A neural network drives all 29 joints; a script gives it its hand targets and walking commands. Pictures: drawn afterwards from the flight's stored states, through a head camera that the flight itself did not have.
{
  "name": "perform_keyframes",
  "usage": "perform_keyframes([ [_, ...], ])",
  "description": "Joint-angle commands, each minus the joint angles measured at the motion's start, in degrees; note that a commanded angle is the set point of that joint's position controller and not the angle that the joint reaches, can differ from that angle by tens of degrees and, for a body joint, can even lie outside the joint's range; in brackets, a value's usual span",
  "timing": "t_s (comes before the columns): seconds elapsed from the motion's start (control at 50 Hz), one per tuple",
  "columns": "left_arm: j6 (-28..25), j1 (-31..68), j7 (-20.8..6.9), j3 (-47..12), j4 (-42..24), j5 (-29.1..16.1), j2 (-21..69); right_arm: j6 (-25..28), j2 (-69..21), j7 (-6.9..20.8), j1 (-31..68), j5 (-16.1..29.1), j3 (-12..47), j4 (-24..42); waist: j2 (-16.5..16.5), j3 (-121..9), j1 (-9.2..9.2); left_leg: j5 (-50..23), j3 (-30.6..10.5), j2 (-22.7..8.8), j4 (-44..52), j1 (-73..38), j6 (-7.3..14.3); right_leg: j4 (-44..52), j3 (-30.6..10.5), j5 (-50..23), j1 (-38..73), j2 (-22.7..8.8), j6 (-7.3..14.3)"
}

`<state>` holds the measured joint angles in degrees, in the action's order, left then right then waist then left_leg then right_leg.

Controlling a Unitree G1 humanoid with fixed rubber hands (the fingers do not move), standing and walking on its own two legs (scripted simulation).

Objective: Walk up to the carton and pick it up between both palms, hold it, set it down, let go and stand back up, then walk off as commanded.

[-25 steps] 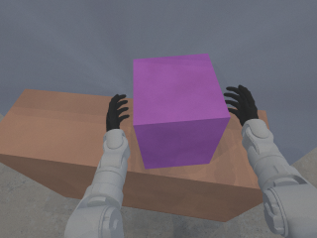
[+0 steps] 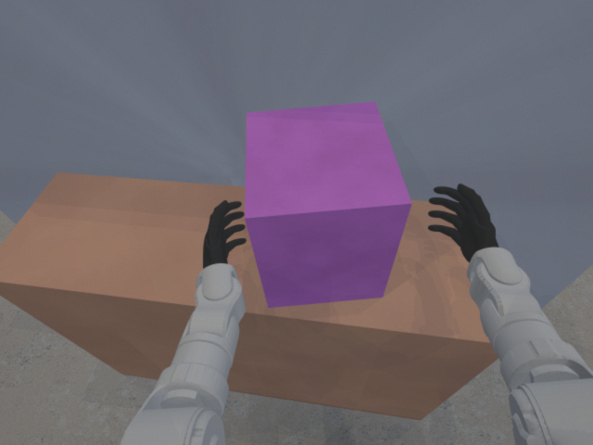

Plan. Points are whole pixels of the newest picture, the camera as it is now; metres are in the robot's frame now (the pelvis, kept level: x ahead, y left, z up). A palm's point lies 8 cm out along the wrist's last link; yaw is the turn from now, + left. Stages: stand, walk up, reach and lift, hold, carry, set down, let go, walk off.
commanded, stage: set down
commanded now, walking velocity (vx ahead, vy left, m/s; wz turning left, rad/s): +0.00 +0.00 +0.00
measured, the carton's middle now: (318, 210) +0.48 +0.04 +0.01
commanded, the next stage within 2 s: none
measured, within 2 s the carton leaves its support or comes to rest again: neither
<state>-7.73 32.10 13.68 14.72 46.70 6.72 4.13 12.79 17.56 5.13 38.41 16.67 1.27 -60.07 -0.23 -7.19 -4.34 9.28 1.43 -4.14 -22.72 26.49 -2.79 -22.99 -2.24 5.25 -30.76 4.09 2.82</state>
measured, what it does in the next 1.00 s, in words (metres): stands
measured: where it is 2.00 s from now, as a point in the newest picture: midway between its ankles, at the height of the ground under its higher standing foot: outside the picture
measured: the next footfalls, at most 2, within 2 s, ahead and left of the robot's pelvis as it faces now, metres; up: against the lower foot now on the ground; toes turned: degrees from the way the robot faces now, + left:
none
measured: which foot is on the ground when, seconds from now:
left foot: down 0.00-1.00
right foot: down 0.00-1.00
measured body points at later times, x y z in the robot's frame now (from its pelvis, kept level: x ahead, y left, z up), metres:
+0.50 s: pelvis -0.01 +0.01 +0.00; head +0.01 +0.00 +0.45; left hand +0.32 +0.19 +0.04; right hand +0.35 -0.20 +0.03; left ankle +0.01 +0.17 -0.74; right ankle +0.05 -0.08 -0.74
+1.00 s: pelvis +0.01 +0.02 +0.01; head +0.00 +0.03 +0.46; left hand +0.26 +0.20 +0.02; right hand +0.28 -0.21 +0.01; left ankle +0.01 +0.17 -0.74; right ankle +0.05 -0.08 -0.74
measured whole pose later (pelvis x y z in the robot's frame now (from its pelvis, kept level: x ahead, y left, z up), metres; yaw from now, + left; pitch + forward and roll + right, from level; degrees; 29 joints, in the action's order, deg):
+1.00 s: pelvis +0.01 +0.02 +0.01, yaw +0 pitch +1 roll +0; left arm -0.1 -4.9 14.3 1.2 12.9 6.1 5.5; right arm 16.0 21.0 10.3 -2.9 18.0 2.8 -31.9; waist -1.5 -3.2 -4.3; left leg 12.1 1.4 -3.8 -22.5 11.7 -2.8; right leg -21.6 -2.2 7.6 -15.3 3.6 2.9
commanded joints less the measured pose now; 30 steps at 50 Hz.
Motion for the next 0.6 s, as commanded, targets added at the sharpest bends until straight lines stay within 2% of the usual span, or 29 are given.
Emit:
perform_keyframes([
  [0.0, -2.37, 3.90, 0.36, -7.93, -16.87, -5.20, -3.12, 3.93, 10.59, 0.98, 13.44, 2.35, 7.33, 12.10, -7.26, -24.65, -4.09, -9.17, 3.39, 3.33, 3.08, -7.19, 1.83, 0.05, -1.31, -11.23, 34.87, -1.88, -1.95],
  [0.04, -2.42, -0.75, -0.29, -8.10, -17.99, -5.10, -2.89, 4.71, 10.68, 0.84, 8.88, 2.99, 8.03, 13.98, -8.28, -23.46, -3.62, -10.98, 2.89, 3.59, 3.38, -7.50, 2.04, 0.10, -1.75, -14.60, 37.81, -2.04, -2.30],
  [0.08, -3.29, -2.39, -0.60, -8.68, -20.23, -5.08, -2.46, 5.87, 10.15, 0.78, 7.15, 3.65, 8.42, 16.45, -7.97, -24.45, -3.49, -12.74, 2.72, 3.69, 3.04, -7.98, 1.97, -0.41, -1.81, -17.98, 39.19, -2.18, -2.54],
  [0.1, -3.65, -0.29, -0.58, -9.37, -20.12, -5.24, -2.85, 6.31, 10.93, 0.82, 9.01, 3.45, 7.30, 16.38, -7.31, -23.25, -2.65, -10.96, 2.58, 3.88, 3.18, -7.30, 1.85, -0.37, -1.56, -16.03, 38.03, -2.12, -2.46],
  [0.14, -3.87, -2.19, -0.49, -10.14, -21.62, -5.62, -2.69, 6.83, 11.46, 1.00, 7.34, 3.52, 6.89, 17.56, -7.20, -22.21, -2.33, -11.08, 2.37, 3.69, 3.26, -7.88, 1.70, -0.38, -1.21, -16.30, 37.54, -1.96, -2.04],
  [0.16, -3.90, -4.32, -0.40, -10.96, -23.41, -5.67, -2.39, 6.95, 11.81, 1.16, 4.10, 3.48, 6.26, 17.46, -7.26, -21.49, -1.57, -11.55, 2.01, 3.47, 3.58, -9.35, 1.65, 0.00, -0.90, -15.68, 37.24, -1.71, -1.78],
  [0.18, -3.84, -3.23, -0.07, -11.55, -24.15, -5.92, -2.32, 7.06, 12.63, 1.51, 4.97, 3.43, 5.49, 17.27, -6.17, -21.00, -1.43, -10.82, 1.78, 3.42, 3.87, -10.03, 1.47, 0.61, -0.47, -13.29, 35.72, -1.42, -1.28],
  [0.2, -3.89, -6.32, 0.09, -12.40, -25.88, -6.09, -1.69, 7.15, 12.71, 1.70, 1.56, 3.67, 5.77, 17.69, -5.83, -20.16, -1.14, -11.79, 1.72, 3.31, 3.75, -11.41, 1.37, 1.05, -0.36, -12.79, 35.39, -1.36, -1.06],
  [0.22, -3.58, -3.27, 0.14, -12.25, -24.07, -6.12, -2.28, 6.78, 12.62, 1.89, 3.99, 3.03, 4.75, 16.71, -6.07, -17.93, -1.21, -7.51, 1.96, 3.37, 4.29, -10.09, 1.57, 1.63, -0.43, -7.50, 32.99, -1.46, -0.79],
  [0.26, -2.91, -5.47, 0.77, -13.91, -26.08, -6.58, -1.34, 6.60, 13.35, 2.55, 1.28, 3.13, 3.62, 17.40, -5.97, -16.33, -0.48, -5.20, 1.59, 3.05, 4.77, -11.16, 1.70, 2.38, -0.19, -3.39, 30.62, -1.45, -0.16],
  [0.28, -2.66, -4.16, 1.06, -13.80, -26.42, -6.98, -1.71, 6.31, 13.45, 2.87, 2.21, 2.81, 3.28, 17.51, -6.31, -15.85, -1.01, -3.40, 1.84, 3.01, 5.12, -11.04, 1.88, 2.62, 0.00, -0.96, 29.32, -1.32, 0.02],
  [0.3, -2.15, -5.82, 1.50, -14.57, -27.23, -6.79, -0.90, 6.17, 13.96, 3.41, 0.22, 2.97, 2.98, 17.07, -5.99, -14.71, -0.51, -2.37, 1.58, 2.92, 5.14, -11.53, 1.87, 3.05, -0.14, 0.93, 28.51, -1.52, 0.22],
  [0.32, -1.62, -4.60, 1.82, -14.46, -26.47, -6.75, -1.02, 5.76, 14.61, 3.83, 1.36, 2.57, 1.80, 16.62, -6.93, -12.99, -0.53, 0.89, 1.55, 2.85, 5.87, -11.00, 1.99, 3.78, 0.00, 5.34, 26.15, -1.45, 0.49],
  [0.34, -1.19, -7.73, 2.03, -15.24, -27.90, -7.24, -0.57, 5.45, 14.19, 4.07, -2.11, 2.78, 2.59, 17.21, -7.66, -12.32, -0.97, 0.43, 1.40, 2.69, 5.83, -12.01, 2.32, 4.01, -0.44, 5.24, 26.63, -1.42, 0.72],
  [0.36, -0.53, -10.16, 2.04, -15.34, -27.26, -6.64, 0.42, 5.24, 14.11, 4.42, -4.20, 2.64, 2.39, 16.99, -8.34, -11.28, -0.39, 1.06, 1.24, 2.80, 5.99, -11.96, 2.40, 4.42, -0.68, 6.39, 26.64, -1.65, 0.60],
  [0.38, -0.06, -9.43, 2.12, -15.47, -27.98, -6.42, 0.42, 5.22, 14.27, 4.67, -3.87, 2.62, 1.95, 17.80, -7.95, -11.25, -0.45, 2.37, 1.21, 2.98, 6.37, -11.70, 2.49, 4.63, -0.96, 7.97, 26.47, -1.92, 0.63],
  [0.44, 1.51, -12.57, 2.19, -15.74, -28.61, -6.29, 1.51, 4.88, 14.69, 5.18, -6.90, 2.43, 0.99, 19.63, -9.58, -10.08, -0.08, 3.66, 0.88, 2.96, 6.78, -11.85, 2.99, 5.17, -1.50, 9.43, 26.57, -2.25, 0.58],
  [0.46, 2.10, -14.55, 2.19, -15.65, -29.96, -5.97, 1.61, 4.85, 14.58, 5.32, -8.90, 2.62, 1.12, 20.23, -9.29, -10.04, -0.35, 2.09, 0.89, 2.93, 6.70, -12.83, 2.90, 5.40, -1.55, 8.06, 27.11, -2.33, 0.47],
  [0.48, 2.39, -14.30, 1.93, -16.20, -30.02, -6.12, 2.10, 4.93, 14.61, 5.53, -8.79, 2.73, 0.92, 20.82, -9.38, -9.94, 0.40, 2.94, 0.72, 3.09, 6.82, -11.76, 3.00, 5.34, -1.96, 8.31, 27.37, -2.83, 0.48],
  [0.52, 3.01, -15.76, 1.86, -16.28, -31.13, -5.97, 2.23, 5.09, 14.58, 5.61, -10.30, 2.14, 0.02, 24.13, -10.72, -10.39, 0.47, 3.66, 0.39, 3.16, 7.03, -11.72, 3.33, 5.39, -2.29, 8.22, 28.57, -3.11, 0.39],
  [0.54, 3.15, -16.41, 1.91, -16.72, -32.66, -5.77, 2.37, 5.09, 14.51, 5.58, -11.29, 2.26, -0.09, 24.86, -10.04, -9.70, 0.80, 3.84, 0.44, 3.35, 7.14, -11.83, 3.21, 5.51, -2.43, 8.51, 28.51, -3.26, 0.33],
  [0.58, 3.36, -17.94, 1.98, -16.90, -34.56, -5.81, 2.22, 5.42, 15.14, 5.76, -12.57, 2.29, -0.70, 26.27, -10.77, -9.44, 0.77, 3.01, 0.34, 3.24, 7.16, -12.23, 3.30, 5.46, -2.50, 7.20, 28.87, -3.28, 0.28],
])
